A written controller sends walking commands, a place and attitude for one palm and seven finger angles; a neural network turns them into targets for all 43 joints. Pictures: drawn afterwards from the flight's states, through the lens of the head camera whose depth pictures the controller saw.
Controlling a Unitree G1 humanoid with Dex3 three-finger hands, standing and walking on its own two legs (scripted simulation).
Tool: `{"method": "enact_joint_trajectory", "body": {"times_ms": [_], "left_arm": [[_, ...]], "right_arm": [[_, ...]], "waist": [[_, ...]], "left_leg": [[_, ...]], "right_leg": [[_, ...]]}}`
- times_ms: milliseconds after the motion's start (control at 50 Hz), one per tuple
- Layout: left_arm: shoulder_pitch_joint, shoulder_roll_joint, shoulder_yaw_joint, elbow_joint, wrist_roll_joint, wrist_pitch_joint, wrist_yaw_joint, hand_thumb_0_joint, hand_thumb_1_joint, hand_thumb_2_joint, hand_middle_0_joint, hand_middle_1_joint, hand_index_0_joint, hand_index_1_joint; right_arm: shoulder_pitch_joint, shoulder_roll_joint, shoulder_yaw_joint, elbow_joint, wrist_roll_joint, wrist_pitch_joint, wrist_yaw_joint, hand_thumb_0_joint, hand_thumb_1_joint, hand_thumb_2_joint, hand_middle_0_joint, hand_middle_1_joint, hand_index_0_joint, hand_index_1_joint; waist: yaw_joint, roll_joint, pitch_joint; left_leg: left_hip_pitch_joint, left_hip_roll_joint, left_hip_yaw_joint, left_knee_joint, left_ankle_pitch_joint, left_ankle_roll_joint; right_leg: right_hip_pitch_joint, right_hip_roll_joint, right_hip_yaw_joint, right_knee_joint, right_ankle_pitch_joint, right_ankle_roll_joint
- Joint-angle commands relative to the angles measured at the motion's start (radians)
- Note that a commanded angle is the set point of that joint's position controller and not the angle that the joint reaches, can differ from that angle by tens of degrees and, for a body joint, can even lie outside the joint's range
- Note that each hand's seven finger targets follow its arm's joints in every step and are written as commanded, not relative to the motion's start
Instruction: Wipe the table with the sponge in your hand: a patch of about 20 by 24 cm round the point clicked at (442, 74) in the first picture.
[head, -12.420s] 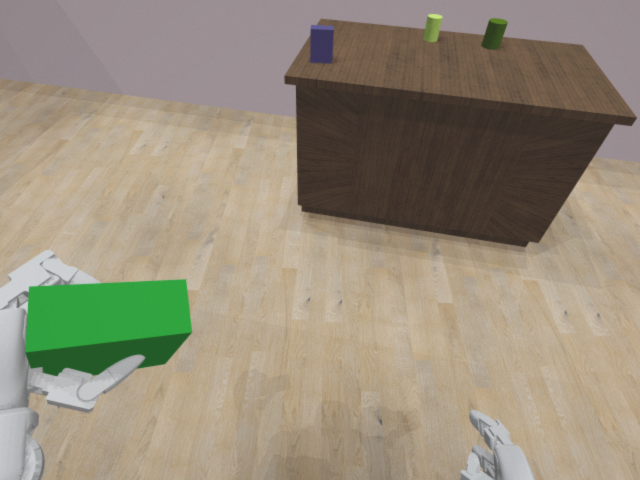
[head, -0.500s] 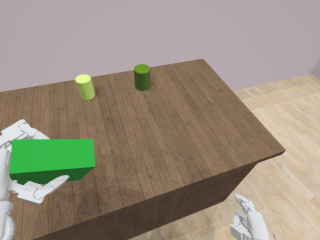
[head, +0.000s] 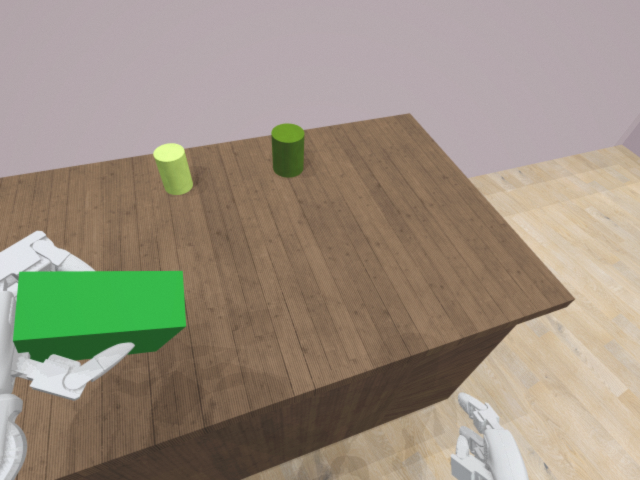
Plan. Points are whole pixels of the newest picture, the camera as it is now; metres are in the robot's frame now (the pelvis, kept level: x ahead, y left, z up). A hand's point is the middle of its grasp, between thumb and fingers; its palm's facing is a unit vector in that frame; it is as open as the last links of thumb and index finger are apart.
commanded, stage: shuffle to correct the standing spot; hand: left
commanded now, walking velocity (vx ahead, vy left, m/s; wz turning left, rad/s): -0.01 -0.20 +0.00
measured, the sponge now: (124, 318) +0.23 +0.22 +0.13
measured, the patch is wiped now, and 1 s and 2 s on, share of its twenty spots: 0.00 0.00 0.00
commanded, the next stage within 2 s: come to a stop and stand still in 0.46 s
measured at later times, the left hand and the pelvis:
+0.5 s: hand (173, 327) +0.22 +0.16 +0.15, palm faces +0.33 -0.86 -0.39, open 9.4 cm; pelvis +0.00 -0.08 -0.01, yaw -1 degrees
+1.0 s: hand (169, 339) +0.21 +0.16 +0.15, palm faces +0.38 -0.83 -0.41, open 9.4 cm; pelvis +0.01 -0.08 +0.00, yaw +1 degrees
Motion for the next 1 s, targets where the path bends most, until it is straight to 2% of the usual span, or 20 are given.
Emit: {"method": "enact_joint_trajectory", "body": {"times_ms": [0,60,80,160,180,260,280,300,400,520,540,560,600,640,660,760,840,940,960,980], "left_arm": [[-0.089,0.128,0.070,-0.231,-0.014,-0.063,0.007,0.000,0.100,1.300,-1.200,-1.600,-1.200,-1.600],[-0.088,0.163,0.104,-0.277,-0.009,-0.061,0.011,0.000,0.100,1.300,-1.200,-1.600,-1.200,-1.600],[-0.076,0.134,0.080,-0.265,-0.019,-0.062,0.008,0.000,0.100,1.300,-1.200,-1.600,-1.200,-1.600],[-0.049,0.192,0.137,-0.296,-0.020,-0.055,0.012,0.000,0.100,1.300,-1.200,-1.600,-1.200,-1.600],[-0.042,0.147,0.101,-0.280,-0.033,-0.054,0.006,0.000,0.100,1.300,-1.200,-1.600,-1.200,-1.600],[-0.018,0.175,0.133,-0.256,-0.040,-0.034,0.009,0.000,0.100,1.300,-1.200,-1.600,-1.200,-1.600],[-0.024,0.141,0.100,-0.246,-0.045,-0.034,0.005,0.000,0.100,1.300,-1.200,-1.600,-1.200,-1.600],[-0.030,0.160,0.114,-0.240,-0.046,-0.029,0.005,0.000,0.100,1.300,-1.200,-1.600,-1.200,-1.600],[-0.038,0.160,0.109,-0.242,-0.052,-0.007,0.008,0.000,0.100,1.300,-1.200,-1.600,-1.200,-1.600],[-0.028,0.173,0.120,-0.276,-0.057,0.001,0.018,0.000,0.100,1.300,-1.200,-1.600,-1.200,-1.600],[-0.015,0.185,0.133,-0.273,-0.057,0.001,0.020,0.000,0.100,1.300,-1.200,-1.600,-1.200,-1.600],[-0.005,0.200,0.147,-0.279,-0.059,0.001,0.025,0.000,0.100,1.300,-1.200,-1.600,-1.200,-1.600],[0.012,0.179,0.136,-0.264,-0.052,-0.006,0.033,0.000,0.100,1.300,-1.200,-1.600,-1.200,-1.600],[0.029,0.176,0.136,-0.259,-0.047,-0.008,0.042,0.000,0.100,1.300,-1.200,-1.600,-1.200,-1.600],[0.033,0.184,0.136,-0.268,-0.045,-0.007,0.045,0.000,0.100,1.300,-1.200,-1.600,-1.200,-1.600],[0.053,0.177,0.123,-0.237,-0.040,-0.003,0.044,0.000,0.100,1.300,-1.200,-1.600,-1.200,-1.600],[0.038,0.158,0.105,-0.184,-0.037,0.004,0.040,0.000,0.100,1.300,-1.200,-1.600,-1.200,-1.600],[-0.018,0.147,0.082,-0.166,-0.032,0.011,0.036,0.000,0.100,1.300,-1.200,-1.600,-1.200,-1.600],[-0.030,0.157,0.083,-0.184,-0.034,0.011,0.034,0.000,0.100,1.300,-1.200,-1.600,-1.200,-1.600],[-1.018,0.920,0.619,-0.368,0.100,-0.079,0.037,0.000,0.100,1.300,-1.200,-1.600,-1.200,-1.600]], "right_arm": [[-0.093,-0.147,-0.073,-0.164,0.009,-0.054,-0.006,0.000,-0.900,-0.900,0.200,0.300,0.200,0.300],[-0.104,-0.150,-0.074,-0.164,0.008,-0.051,0.001,0.000,-0.900,-0.900,0.200,0.300,0.200,0.300],[-0.101,-0.144,-0.072,-0.169,0.007,-0.050,0.001,0.000,-0.900,-0.900,0.200,0.300,0.200,0.300],[-0.104,-0.150,-0.080,-0.169,0.010,-0.051,0.000,0.000,-0.900,-0.900,0.200,0.300,0.200,0.300],[-0.101,-0.143,-0.077,-0.173,0.010,-0.050,-0.001,0.000,-0.900,-0.900,0.200,0.300,0.200,0.300],[-0.101,-0.150,-0.085,-0.169,0.016,-0.046,-0.006,0.000,-0.900,-0.900,0.200,0.300,0.200,0.300],[-0.099,-0.151,-0.081,-0.168,0.012,-0.044,-0.006,0.000,-0.900,-0.900,0.200,0.300,0.200,0.300],[-0.100,-0.152,-0.086,-0.173,0.015,-0.046,-0.009,0.000,-0.900,-0.900,0.200,0.300,0.200,0.300],[-0.094,-0.155,-0.093,-0.170,0.020,-0.040,-0.012,0.000,-0.900,-0.900,0.200,0.300,0.200,0.300],[-0.097,-0.154,-0.092,-0.167,0.023,-0.031,-0.013,0.000,-0.900,-0.900,0.200,0.300,0.200,0.300],[-0.097,-0.154,-0.091,-0.167,0.021,-0.028,-0.014,0.000,-0.900,-0.900,0.200,0.300,0.200,0.300],[-0.118,-0.156,-0.087,-0.163,0.023,-0.027,-0.016,0.000,-0.900,-0.900,0.200,0.300,0.200,0.300],[-0.118,-0.150,-0.079,-0.164,0.026,-0.023,-0.013,0.000,-0.900,-0.900,0.200,0.300,0.200,0.300],[-0.119,-0.148,-0.071,-0.163,0.030,-0.019,-0.012,0.000,-0.900,-0.900,0.200,0.300,0.200,0.300],[-0.134,-0.155,-0.069,-0.155,0.028,-0.016,-0.013,0.000,-0.900,-0.900,0.200,0.300,0.200,0.300],[-0.138,-0.157,-0.064,-0.157,0.027,0.002,-0.016,0.000,-0.900,-0.900,0.200,0.300,0.200,0.300],[-0.124,-0.154,-0.062,-0.163,0.028,0.014,-0.019,0.000,-0.900,-0.900,0.200,0.300,0.200,0.300],[-0.123,-0.155,-0.061,-0.159,0.029,0.017,-0.020,0.000,-0.900,-0.900,0.200,0.300,0.200,0.300],[-0.135,-0.157,-0.062,-0.155,0.029,0.016,-0.021,0.000,-0.900,-0.900,0.200,0.300,0.200,0.300],[0.071,-0.157,-0.106,-0.106,0.016,-0.051,-0.028,0.000,-0.900,-0.900,0.200,0.300,0.200,0.300]], "waist": [[-0.005,0.136,-0.138],[-0.005,0.140,-0.154],[-0.006,0.138,-0.153],[-0.008,0.130,-0.163],[-0.011,0.131,-0.156],[-0.014,0.100,-0.143],[-0.016,0.108,-0.140],[-0.015,0.100,-0.133],[-0.020,0.027,-0.153],[-0.024,0.022,-0.163],[-0.022,0.022,-0.164],[-0.021,0.064,-0.155],[-0.016,0.082,-0.175],[-0.011,0.070,-0.187],[-0.011,0.099,-0.183],[-0.005,0.059,-0.178],[-0.004,-0.013,-0.159],[-0.004,-0.020,-0.136],[-0.004,0.006,-0.123],[-0.030,-0.218,0.107]], "left_leg": [[0.031,0.220,-0.178,-0.106,0.131,-0.108],[0.022,0.217,-0.153,-0.080,0.106,-0.088],[0.009,0.216,-0.164,-0.078,0.101,-0.083],[0.011,0.205,-0.139,-0.026,0.097,-0.063],[-0.003,0.200,-0.146,-0.026,0.068,-0.056],[-0.006,0.185,-0.129,0.002,0.004,-0.043],[-0.017,0.181,-0.127,0.007,-0.015,-0.039],[-0.020,0.180,-0.125,0.014,-0.033,-0.037],[0.001,0.142,-0.086,0.100,-0.067,-0.031],[0.006,0.131,-0.061,0.158,-0.027,-0.025],[0.001,0.135,-0.060,0.153,-0.021,-0.023],[0.008,0.138,-0.064,0.137,-0.009,-0.021],[-0.013,0.125,-0.065,0.135,0.007,-0.018],[-0.030,0.111,-0.066,0.139,0.032,-0.018],[-0.011,0.111,-0.071,0.128,0.057,-0.017],[0.000,0.114,-0.078,0.111,0.108,-0.018],[0.002,0.116,-0.089,0.104,0.090,-0.017],[0.033,0.113,-0.102,0.104,0.040,-0.011],[0.051,0.111,-0.102,0.105,0.040,-0.009],[0.006,0.031,0.133,0.147,0.006,-0.054]], "right_leg": [[0.049,-0.030,0.026,0.012,0.045,-0.006],[0.055,-0.029,0.029,0.013,0.060,-0.008],[0.064,-0.033,0.023,0.006,0.058,-0.009],[0.049,-0.043,0.051,-0.007,0.099,-0.014],[0.049,-0.046,0.052,-0.014,0.089,-0.018],[0.009,-0.052,0.096,-0.040,0.078,-0.022],[0.005,-0.055,0.098,-0.046,0.065,-0.023],[-0.006,-0.060,0.115,-0.055,0.054,-0.021],[-0.049,-0.092,0.166,-0.106,-0.007,-0.017],[-0.048,-0.126,0.180,-0.121,0.046,0.017],[-0.034,-0.123,0.177,-0.119,0.065,0.033],[-0.039,-0.117,0.170,-0.118,0.084,0.044],[0.027,-0.122,0.183,-0.128,0.124,0.087],[0.094,-0.136,0.193,-0.135,0.214,0.111],[0.090,-0.139,0.180,-0.124,0.270,0.104],[0.123,-0.143,0.152,-0.099,0.417,0.123],[0.106,-0.142,0.159,-0.116,0.355,0.128],[0.030,-0.140,0.179,-0.167,0.143,0.114],[-0.002,-0.140,0.181,-0.174,0.131,0.108],[-0.172,-0.048,0.068,-0.307,0.437,0.341]]}}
